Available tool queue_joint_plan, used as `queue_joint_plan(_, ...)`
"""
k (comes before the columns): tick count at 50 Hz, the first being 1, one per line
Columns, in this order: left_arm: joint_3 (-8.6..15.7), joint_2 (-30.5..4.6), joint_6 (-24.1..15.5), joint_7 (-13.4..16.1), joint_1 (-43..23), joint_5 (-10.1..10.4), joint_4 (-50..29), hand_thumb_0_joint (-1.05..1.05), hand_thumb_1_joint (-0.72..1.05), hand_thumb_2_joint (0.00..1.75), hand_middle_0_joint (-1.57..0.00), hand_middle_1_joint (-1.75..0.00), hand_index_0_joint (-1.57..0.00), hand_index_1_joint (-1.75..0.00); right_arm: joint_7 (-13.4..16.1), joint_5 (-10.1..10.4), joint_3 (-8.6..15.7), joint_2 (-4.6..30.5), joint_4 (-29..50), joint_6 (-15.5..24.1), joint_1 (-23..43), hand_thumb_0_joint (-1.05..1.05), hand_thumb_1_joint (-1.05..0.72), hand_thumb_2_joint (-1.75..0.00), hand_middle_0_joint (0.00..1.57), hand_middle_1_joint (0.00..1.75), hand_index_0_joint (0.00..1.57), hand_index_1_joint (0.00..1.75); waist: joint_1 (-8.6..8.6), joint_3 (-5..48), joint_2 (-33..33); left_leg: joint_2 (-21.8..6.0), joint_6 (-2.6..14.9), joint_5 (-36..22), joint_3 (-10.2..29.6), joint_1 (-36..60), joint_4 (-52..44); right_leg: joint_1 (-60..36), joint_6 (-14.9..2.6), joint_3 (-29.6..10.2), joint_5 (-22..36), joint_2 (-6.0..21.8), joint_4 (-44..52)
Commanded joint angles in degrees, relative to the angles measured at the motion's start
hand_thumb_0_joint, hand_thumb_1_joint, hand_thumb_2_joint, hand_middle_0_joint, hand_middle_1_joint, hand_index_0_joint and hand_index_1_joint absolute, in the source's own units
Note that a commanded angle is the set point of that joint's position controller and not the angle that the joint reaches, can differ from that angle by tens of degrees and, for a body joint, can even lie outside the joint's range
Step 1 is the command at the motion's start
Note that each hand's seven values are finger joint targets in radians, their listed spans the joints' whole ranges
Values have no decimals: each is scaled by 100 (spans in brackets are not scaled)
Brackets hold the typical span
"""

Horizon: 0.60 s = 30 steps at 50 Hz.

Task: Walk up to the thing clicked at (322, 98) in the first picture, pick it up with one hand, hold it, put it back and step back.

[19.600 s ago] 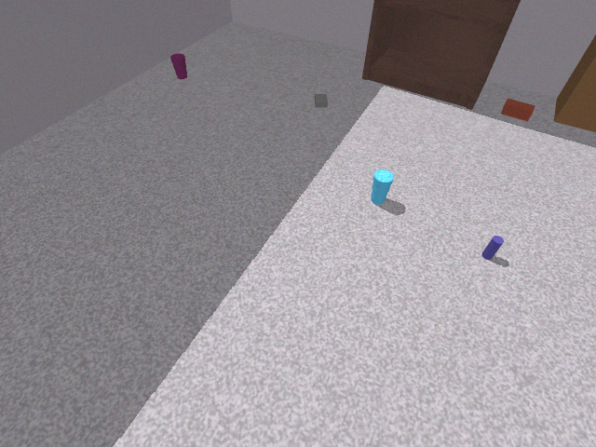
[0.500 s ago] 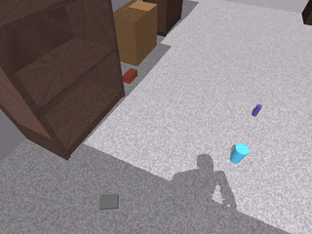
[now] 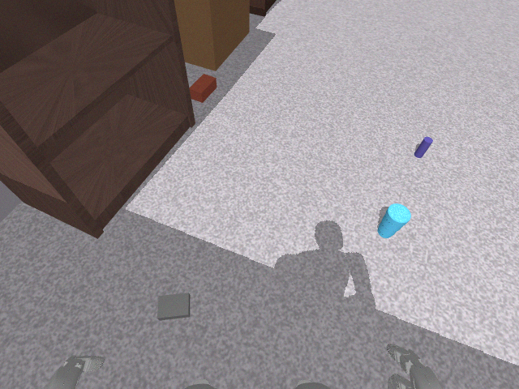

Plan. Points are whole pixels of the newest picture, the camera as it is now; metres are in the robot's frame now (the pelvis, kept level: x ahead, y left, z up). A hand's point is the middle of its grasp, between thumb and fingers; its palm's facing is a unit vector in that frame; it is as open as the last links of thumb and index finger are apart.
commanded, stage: rise first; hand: left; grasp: from above
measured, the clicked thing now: (174, 306) +0.45 +0.27 -0.72
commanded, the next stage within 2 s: none
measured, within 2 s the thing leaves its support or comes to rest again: neither
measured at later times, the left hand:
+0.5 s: hand out of the picture +0.13 +0.26 -0.20, palm faces -0.18 -0.85 -0.49, open 13.9 cm
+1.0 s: hand (126, 356) +0.24 +0.30 -0.39, palm faces -0.46 -0.41 -0.79, open 13.7 cm
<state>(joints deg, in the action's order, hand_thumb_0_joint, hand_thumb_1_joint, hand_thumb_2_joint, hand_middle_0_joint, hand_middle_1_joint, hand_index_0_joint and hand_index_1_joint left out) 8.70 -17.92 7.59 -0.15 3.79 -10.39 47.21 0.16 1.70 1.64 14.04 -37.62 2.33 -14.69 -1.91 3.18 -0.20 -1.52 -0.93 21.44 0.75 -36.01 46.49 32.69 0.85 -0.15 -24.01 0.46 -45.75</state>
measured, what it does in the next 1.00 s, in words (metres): lowers itself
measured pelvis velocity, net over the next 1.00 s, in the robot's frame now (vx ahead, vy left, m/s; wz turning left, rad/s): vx -0.07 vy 0.00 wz -0.06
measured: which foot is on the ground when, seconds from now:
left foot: down 0.00-1.00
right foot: down 0.00-1.00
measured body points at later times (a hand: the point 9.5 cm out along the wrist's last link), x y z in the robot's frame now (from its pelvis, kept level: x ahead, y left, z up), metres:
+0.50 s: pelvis +0.00 +0.01 -0.06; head +0.10 +0.03 +0.37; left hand +0.14 +0.31 -0.16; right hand +0.18 -0.24 -0.15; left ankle +0.01 +0.13 -0.70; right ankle -0.02 -0.13 -0.70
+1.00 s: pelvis -0.07 +0.00 -0.25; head +0.13 +0.02 +0.15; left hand +0.27 +0.32 -0.35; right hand +0.11 -0.27 -0.38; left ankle +0.01 +0.13 -0.70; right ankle -0.02 -0.13 -0.70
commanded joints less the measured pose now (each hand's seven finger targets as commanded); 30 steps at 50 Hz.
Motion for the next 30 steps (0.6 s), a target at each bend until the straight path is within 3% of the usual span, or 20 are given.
queue_joint_plan(1, 356, -1180, -88, 100, 71, -115, -1363, 0, -53, 96, -15, -97, -13, -99, 110, -36, 388, 876, 870, 399, 45, 0, -89, -90, 20, 30, 20, 30, 68, 1363, -200, 125, 116, -1066, -69, 447, 33, 182, -166, 164, 1099, -126, -26)
queue_joint_plan(2, 271, -1105, -78, 96, 59, -111, -1633, 0, -52, 96, -15, -96, -13, -98, 125, -47, 393, 866, 936, 435, 112, 0, -88, -89, 20, 30, 20, 30, 62, 1319, -294, 119, 103, -988, -57, 336, 127, 389, -171, 163, 1000, -134, -139)
queue_joint_plan(7, 296, -1130, 170, 116, 717, -208, -2354, 0, -52, 97, -14, -96, -12, -98, 192, -59, 396, 834, 1142, 565, 139, 0, -88, -89, 20, 30, 20, 30, 58, 1626, -269, 86, 147, -1195, -28, 194, 515, 543, -149, 165, 1174, -137, -408)
queue_joint_plan(9, 299, -1094, 316, 123, 1023, -265, -2225, 0, -51, 95, -15, -97, -13, -98, 198, -85, 379, 823, 1009, 591, 42, 0, -88, -89, 20, 30, 20, 30, 3, 1549, -306, 61, 139, -1080, 0, 21, 609, 722, -151, 184, 1037, -142, -540)
queue_joint_plan(10, 241, -1113, 315, 126, 847, -276, -2723, 0, -52, 95, -13, -98, -12, -99, 204, -94, 383, 829, 1127, 630, 116, 0, -89, -89, 20, 30, 20, 30, 18, 1631, -433, 52, 138, -1164, 23, 8, 679, 801, -166, 193, 1075, -139, -618)
queue_joint_plan(13, 238, -1017, 427, 162, 1220, -346, -2610, 0, -51, 92, -16, -97, -15, -98, 219, -100, 358, 802, 1165, 691, 153, 0, -91, -90, 20, 30, 20, 30, 11, 1495, -286, 60, 137, -964, 32, -286, 823, 969, -165, 217, 902, -147, -755)
queue_joint_plan(19, 224, -1012, 519, 216, 1491, -464, -3221, 0, -50, 90, -17, -96, -17, -97, 223, -127, 329, 744, 1411, 808, 247, 0, -93, -90, 20, 30, 20, 30, 28, 1886, -416, 56, 158, -1293, 63, -505, 1295, 1256, -164, 226, 1136, -161, -1165)
queue_joint_plan(23, 192, -1033, 534, 237, 1451, -554, -3463, 0, -52, 91, -20, -93, -19, -94, 218, -125, 328, 737, 1490, 848, 281, 0, -94, -91, 20, 30, 20, 30, -21, 1917, -414, 70, 169, -982, 65, -790, 1487, 1499, -167, 223, 939, -174, -1323)
queue_joint_plan(27, 145, -1161, 336, 253, 834, -870, -3187, 0, -54, 91, -21, -93, -19, -94, 176, -141, 329, 798, 1424, 932, 397, 0, -95, -91, 20, 30, 20, 30, -118, 1803, -534, 33, 149, -638, 174, -1300, 1879, 2324, -203, 240, 543, -185, -1879)
queue_joint_plan(30, 124, -1198, -11, 275, 490, -1221, -2638, 0, -56, 93, -19, -93, -17, -95, 70, -151, 342, 871, 1288, 1007, 449, 0, -94, -91, 20, 30, 20, 30, -85, 1931, -443, 50, 143, -540, 233, -1872, 2410, 3002, -228, 253, 367, -195, -2543)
